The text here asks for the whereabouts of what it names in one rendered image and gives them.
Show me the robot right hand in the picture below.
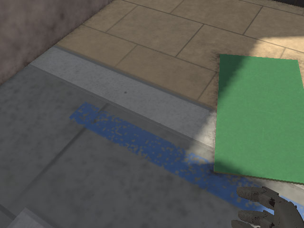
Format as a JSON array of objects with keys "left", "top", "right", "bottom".
[{"left": 231, "top": 186, "right": 304, "bottom": 228}]

